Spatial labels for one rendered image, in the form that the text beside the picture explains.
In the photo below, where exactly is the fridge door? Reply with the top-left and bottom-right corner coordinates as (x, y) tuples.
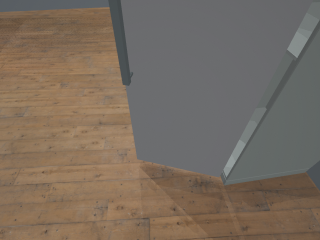
(120, 0), (313, 177)

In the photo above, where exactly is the handle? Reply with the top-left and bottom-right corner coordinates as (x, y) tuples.
(108, 0), (133, 86)

